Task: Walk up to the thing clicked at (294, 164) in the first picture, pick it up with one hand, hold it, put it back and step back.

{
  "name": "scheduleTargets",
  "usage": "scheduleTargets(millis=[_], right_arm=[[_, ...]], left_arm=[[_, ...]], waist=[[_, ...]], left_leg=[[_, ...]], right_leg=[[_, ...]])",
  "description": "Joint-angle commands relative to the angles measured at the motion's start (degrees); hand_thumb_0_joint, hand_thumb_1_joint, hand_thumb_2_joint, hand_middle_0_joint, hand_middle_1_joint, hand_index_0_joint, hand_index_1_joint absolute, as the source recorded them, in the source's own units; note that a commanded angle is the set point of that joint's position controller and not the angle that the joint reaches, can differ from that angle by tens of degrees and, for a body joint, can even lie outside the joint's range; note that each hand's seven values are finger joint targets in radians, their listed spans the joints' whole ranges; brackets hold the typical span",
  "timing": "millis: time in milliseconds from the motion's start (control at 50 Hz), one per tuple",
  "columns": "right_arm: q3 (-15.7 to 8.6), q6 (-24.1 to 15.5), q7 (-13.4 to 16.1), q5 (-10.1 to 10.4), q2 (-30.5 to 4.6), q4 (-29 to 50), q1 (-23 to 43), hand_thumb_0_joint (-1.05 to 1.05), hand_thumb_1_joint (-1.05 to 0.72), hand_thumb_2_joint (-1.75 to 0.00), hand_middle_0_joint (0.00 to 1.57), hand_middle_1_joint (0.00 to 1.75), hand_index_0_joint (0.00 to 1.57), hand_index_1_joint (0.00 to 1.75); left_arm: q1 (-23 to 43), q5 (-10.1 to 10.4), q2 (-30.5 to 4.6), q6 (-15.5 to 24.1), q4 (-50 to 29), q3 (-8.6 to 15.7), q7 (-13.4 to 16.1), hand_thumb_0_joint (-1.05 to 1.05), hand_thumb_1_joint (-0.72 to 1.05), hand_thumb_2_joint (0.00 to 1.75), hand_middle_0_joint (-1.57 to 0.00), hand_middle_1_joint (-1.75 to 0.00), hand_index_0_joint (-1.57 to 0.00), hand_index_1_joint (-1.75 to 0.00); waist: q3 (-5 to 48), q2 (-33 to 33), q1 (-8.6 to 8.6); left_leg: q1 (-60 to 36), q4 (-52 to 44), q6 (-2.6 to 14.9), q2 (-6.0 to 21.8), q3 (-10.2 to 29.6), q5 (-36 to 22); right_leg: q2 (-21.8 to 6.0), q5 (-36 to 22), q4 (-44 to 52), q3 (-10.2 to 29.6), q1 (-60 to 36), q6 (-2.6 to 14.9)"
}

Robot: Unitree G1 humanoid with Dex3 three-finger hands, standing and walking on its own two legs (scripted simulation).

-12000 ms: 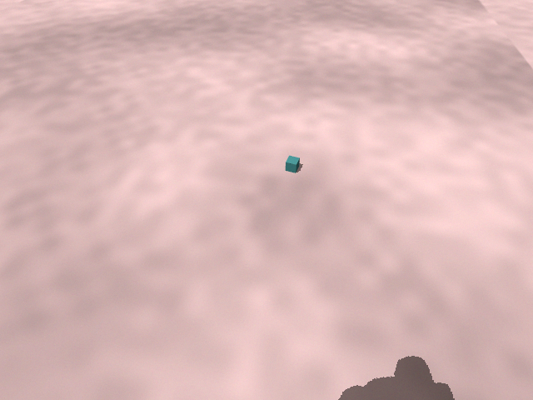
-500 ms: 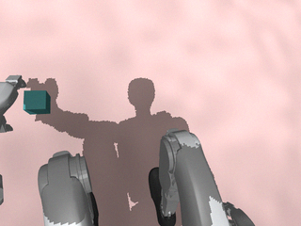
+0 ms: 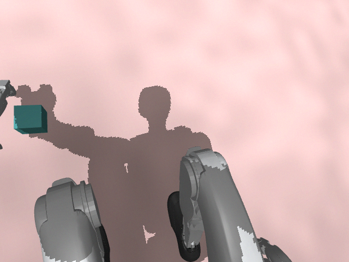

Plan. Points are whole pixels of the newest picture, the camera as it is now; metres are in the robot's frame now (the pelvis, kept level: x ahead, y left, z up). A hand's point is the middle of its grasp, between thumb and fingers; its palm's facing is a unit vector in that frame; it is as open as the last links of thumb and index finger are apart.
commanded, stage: rise first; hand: left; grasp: from above
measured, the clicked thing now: (31, 119) +0.50 +0.27 -0.29
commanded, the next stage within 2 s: approach in 0.88 s
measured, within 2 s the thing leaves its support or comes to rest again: neither
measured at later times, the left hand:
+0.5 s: hand out of the picture +0.46 +0.32 -0.15, palm faces -0.46 -0.01 -0.89, open 13.3 cm
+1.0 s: hand out of the picture +0.46 +0.32 -0.14, palm faces -0.46 +0.00 -0.89, open 13.3 cm
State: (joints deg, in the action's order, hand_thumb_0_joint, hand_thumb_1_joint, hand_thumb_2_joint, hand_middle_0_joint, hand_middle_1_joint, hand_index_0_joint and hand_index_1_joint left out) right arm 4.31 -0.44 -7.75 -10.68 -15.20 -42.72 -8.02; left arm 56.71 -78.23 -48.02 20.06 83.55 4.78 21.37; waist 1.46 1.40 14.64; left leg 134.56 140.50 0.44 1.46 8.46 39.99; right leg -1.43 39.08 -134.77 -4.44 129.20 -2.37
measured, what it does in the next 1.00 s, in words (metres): stands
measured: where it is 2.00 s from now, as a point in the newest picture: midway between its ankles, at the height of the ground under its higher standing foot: (145, 253)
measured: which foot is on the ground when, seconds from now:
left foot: down 0.00-1.00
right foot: down 0.00-1.00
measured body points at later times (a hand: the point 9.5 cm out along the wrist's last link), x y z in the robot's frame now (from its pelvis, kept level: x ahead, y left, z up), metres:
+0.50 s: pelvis +0.00 +0.00 +0.00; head +0.23 +0.09 +0.38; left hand +0.48 +0.31 -0.10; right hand +0.05 -0.27 -0.09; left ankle +0.07 +0.12 -0.29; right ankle +0.10 -0.13 -0.29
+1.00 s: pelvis -0.01 +0.00 +0.01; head +0.23 +0.09 +0.38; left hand +0.48 +0.32 -0.09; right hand +0.04 -0.27 -0.09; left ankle +0.07 +0.12 -0.29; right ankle +0.10 -0.13 -0.29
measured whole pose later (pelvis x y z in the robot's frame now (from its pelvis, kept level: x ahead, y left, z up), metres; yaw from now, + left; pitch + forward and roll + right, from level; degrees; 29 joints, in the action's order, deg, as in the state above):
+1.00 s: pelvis -0.01 +0.00 +0.01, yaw +0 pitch +33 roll -10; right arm 5.1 -0.3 -7.8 -9.2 -15.4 -41.4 -9.3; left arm 57.2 -77.5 -48.9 20.3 82.2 3.5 18.9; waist 2.0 1.1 14.6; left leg 134.2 139.2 0.9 1.2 8.4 38.5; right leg -1.4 37.7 -133.1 -4.5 128.4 -2.6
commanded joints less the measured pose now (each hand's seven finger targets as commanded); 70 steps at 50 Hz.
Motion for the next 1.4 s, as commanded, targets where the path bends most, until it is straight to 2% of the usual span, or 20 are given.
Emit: scheduleTargets(millis=[0, 120, 200, 260, 320, 360, 420, 460, 560, 640, 700, 860, 960, 1000, 1080, 1120, 1220, 1300, 1320, 1380], right_arm=[[-4.5, 0.2, 0.7, 0.2, -15.0, 0.5, -11.8, 0.00, -0.91, -0.90, 0.20, 0.30, 0.20, 0.30], [-4.8, 0.5, 0.6, 0.8, -15.0, 1.0, -12.0, 0.00, -0.91, -0.90, 0.20, 0.30, 0.20, 0.30], [-4.6, 0.6, 0.8, 1.0, -15.0, 0.9, -12.1, 0.00, -0.91, -0.90, 0.20, 0.30, 0.20, 0.30], [-4.4, 0.5, 0.7, 1.1, -15.0, 0.8, -12.3, 0.00, -0.91, -0.90, 0.20, 0.30, 0.20, 0.30], [-4.4, 0.5, 0.7, 1.2, -15.0, 1.1, -12.5, 0.00, -0.91, -0.90, 0.20, 0.30, 0.20, 0.30], [-4.3, 0.6, 0.7, 1.0, -15.0, 1.3, -12.5, 0.00, -0.91, -0.90, 0.20, 0.30, 0.20, 0.30], [-4.3, 0.8, 0.9, 1.5, -15.1, 1.2, -12.3, 0.00, -0.91, -0.90, 0.20, 0.30, 0.20, 0.30], [-4.0, 0.7, 0.8, 1.3, -15.1, 1.5, -12.7, 0.00, -0.91, -0.90, 0.20, 0.30, 0.20, 0.30], [-4.1, 0.7, 0.8, 1.7, -15.1, 1.8, -12.2, 0.00, -0.91, -0.90, 0.20, 0.30, 0.20, 0.30], [-3.9, 0.7, 0.8, 1.6, -15.1, 1.9, -12.5, 0.00, -0.91, -0.90, 0.20, 0.30, 0.20, 0.30], [-3.9, 0.6, 0.7, 1.6, -15.1, 2.0, -12.5, 0.00, -0.91, -0.90, 0.20, 0.30, 0.20, 0.30], [-3.8, 0.2, 0.7, 1.8, -15.0, 2.0, -12.5, 0.00, -0.91, -0.90, 0.20, 0.30, 0.20, 0.30], [-3.8, 0.0, 0.8, 1.9, -15.1, 1.6, -13.0, 0.00, -0.92, -0.90, 0.20, 0.30, 0.20, 0.30], [-3.8, 0.1, 0.9, 1.7, -15.2, 1.6, -13.2, 0.00, -0.91, -0.90, 0.20, 0.30, 0.20, 0.30], [-3.2, -0.2, 1.0, 1.7, -15.0, 1.0, -13.6, 0.00, -0.91, -0.90, 0.20, 0.30, 0.20, 0.30], [-3.0, -0.3, 1.1, 1.6, -15.3, 0.7, -13.9, 0.00, -0.91, -0.90, 0.20, 0.30, 0.20, 0.30], [-2.4, -0.9, 1.1, 1.0, -15.3, 0.5, -15.1, 0.00, -0.91, -0.90, 0.20, 0.30, 0.20, 0.30], [-1.8, -0.8, 1.2, 0.9, -15.4, 2.0, -15.3, 0.00, -0.91, -0.90, 0.20, 0.30, 0.20, 0.30], [-1.5, -1.0, 1.0, 1.1, -15.3, 2.5, -15.4, 0.00, -0.91, -0.90, 0.20, 0.30, 0.20, 0.30], [-1.1, -1.1, 1.1, 1.7, -15.1, 4.0, -14.9, 0.00, -0.91, -0.90, 0.20, 0.30, 0.20, 0.30]], left_arm=[[17.2, 1.4, -14.4, 0.4, -8.8, 1.9, 1.6, 0.00, -0.36, 0.87, -0.23, -0.83, -0.23, -0.83], [16.0, 1.7, -13.5, 0.4, -8.9, 1.2, 0.9, 0.00, -0.38, 0.89, -0.21, -0.85, -0.21, -0.85], [17.4, 1.8, -15.4, 0.5, -10.0, 1.9, 0.6, 0.00, -0.39, 0.90, -0.20, -0.86, -0.20, -0.86], [18.5, 2.1, -13.3, 0.6, -9.8, 0.7, 0.0, 0.00, -0.39, 0.90, -0.21, -0.85, -0.20, -0.86], [17.3, 1.8, -15.2, 0.6, -9.8, 1.5, -0.1, 0.00, -0.41, 0.91, -0.20, -0.86, -0.19, -0.87], [19.0, 1.9, -14.0, 0.8, -10.6, 0.7, -0.4, 0.00, -0.40, 0.91, -0.20, -0.86, -0.19, -0.87], [18.2, 1.9, -15.2, 0.7, -9.8, 1.3, -0.3, 0.00, -0.40, 0.90, -0.20, -0.86, -0.20, -0.86], [18.9, 1.9, -15.1, 0.7, -10.6, 1.1, -0.5, 0.00, -0.41, 0.91, -0.20, -0.86, -0.19, -0.87], [16.5, 1.7, -13.5, 0.2, -7.7, 0.1, -0.8, 0.00, -0.40, 0.90, -0.20, -0.86, -0.20, -0.87], [17.4, 1.9, -15.8, 0.6, -10.1, 1.1, -1.1, 0.00, -0.40, 0.90, -0.21, -0.85, -0.20, -0.86], [18.6, 2.2, -14.1, 0.8, -10.7, 0.6, -0.9, 0.00, -0.38, 0.89, -0.22, -0.84, -0.21, -0.85], [19.0, 1.5, -15.5, 0.9, -10.4, 1.1, -0.2, 0.00, -0.38, 0.89, -0.24, -0.82, -0.23, -0.83], [19.5, 1.6, -13.7, 0.5, -9.1, -0.3, -0.6, 0.00, -0.44, 0.95, -0.26, -0.76, -0.22, -0.81], [21.2, 1.5, -14.6, 0.6, -9.8, 0.0, -0.5, 0.00, -0.35, 0.86, -0.22, -0.89, -0.23, -0.88], [25.1, 2.0, -9.3, 0.6, -8.0, -3.3, -0.4, 0.00, -0.36, 0.86, -0.21, -0.91, -0.23, -0.89], [28.1, 1.7, -9.1, 0.6, -7.4, -4.1, 0.0, 0.00, -0.36, 0.86, -0.21, -0.92, -0.22, -0.91], [31.6, 0.6, -5.4, -1.7, -4.7, -6.4, 1.9, 0.00, -0.35, 0.87, -0.22, -0.92, -0.23, -0.91], [29.1, -1.0, -8.0, -5.1, -1.4, -4.5, 4.0, 0.00, -0.34, 0.87, -0.24, -0.89, -0.25, -0.88], [29.5, -0.8, -8.2, -6.0, -0.9, -4.1, 4.2, 0.00, -0.33, 0.88, -0.25, -0.88, -0.26, -0.88], [24.9, 0.1, -10.4, -8.9, -1.5, -2.6, 4.2, 0.00, -0.33, 0.87, -0.25, -0.87, -0.26, -0.86]], waist=[[39.0, -19.5, 0.17], [38.5, -19.8, 0.04], [38.1, -18.8, -0.19], [37.1, -18.7, 0.98], [38.0, -19.5, 0.05], [38.9, -19.4, 0.90], [38.2, -19.0, -0.27], [37.7, -19.8, 0.60], [37.6, -19.4, 0.30], [38.3, -19.3, -0.20], [38.2, -19.9, 0.66], [38.2, -19.8, 0.28], [37.3, -19.5, 1.09], [37.9, -19.9, 1.44], [35.8, -19.4, 3.91], [35.3, -20.1, 4.96], [37.7, -23.1, 6.42], [38.8, -24.8, 5.38], [37.7, -24.4, 5.71], [40.3, -23.5, 3.59]], left_leg=[[-32.7, -14.4, 0.95, -1.6, -5.0, -12.5], [-32.2, -15.2, 0.87, -1.7, -4.8, -11.7], [-30.6, -14.7, 1.14, -1.8, -5.1, -11.1], [-31.2, -15.3, 1.02, -1.6, -4.6, -10.8], [-31.2, -15.5, 0.94, -1.7, -5.0, -10.8], [-31.8, -15.3, 0.96, -1.6, -4.8, -11.3], [-31.0, -15.7, 1.06, -1.7, -5.1, -10.8], [-31.5, -15.9, 0.93, -1.7, -4.9, -10.7], [-32.1, -16.4, 0.83, -1.6, -4.5, -10.7], [-31.2, -16.3, 1.04, -1.8, -4.9, -10.8], [-32.4, -16.2, 0.81, -1.6, -4.7, -11.1], [-31.5, -16.3, 0.96, -1.6, -4.9, -9.6], [-31.6, -16.4, 0.97, -1.6, -4.7, -9.3], [-31.3, -16.3, 0.94, -1.7, -4.8, -9.6], [-31.3, -16.1, 0.89, -1.5, -4.1, -8.8], [-30.3, -16.3, 0.85, -1.5, -3.9, -7.7], [-35.0, -16.1, 0.24, -1.2, -3.7, -11.2], [-34.5, -16.6, 0.27, -1.3, -4.3, -13.6], [-33.1, -16.9, 0.43, -1.4, -4.5, -12.9], [-32.3, -16.1, 1.08, -1.4, -5.7, -14.9]], right_leg=[[2.8, -12.9, 12.8, -4.7, -16.7, 4.12], [2.9, -12.2, 13.0, -4.9, -16.1, 4.34], [2.7, -12.0, 13.5, -4.4, -17.1, 4.14], [2.8, -11.7, 13.7, -4.9, -16.1, 4.18], [2.8, -11.5, 13.9, -4.6, -17.5, 4.26], [2.9, -12.1, 13.8, -4.8, -17.4, 4.16], [2.9, -11.6, 14.3, -4.4, -17.2, 4.23], [2.8, -11.5, 14.2, -4.7, -17.4, 4.21], [2.9, -11.5, 14.1, -4.9, -16.2, 4.42], [2.9, -11.6, 14.7, -4.6, -18.1, 4.27], [2.8, -11.8, 14.2, -4.7, -17.0, 4.28], [2.9, -10.7, 14.7, -4.5, -16.7, 4.36], [2.9, -10.4, 14.9, -4.8, -16.0, 4.42], [2.8, -10.8, 14.8, -4.7, -16.7, 4.29], [2.9, -10.4, 14.7, -5.2, -14.3, 4.37], [3.0, -9.8, 14.8, -5.5, -13.6, 4.44], [3.0, -13.1, 13.6, -6.1, -13.4, 4.61], [3.0, -15.3, 13.1, -6.0, -14.8, 4.70], [2.9, -15.0, 13.4, -5.8, -14.9, 4.67], [3.2, -17.1, 14.1, -4.9, -18.8, 4.47]])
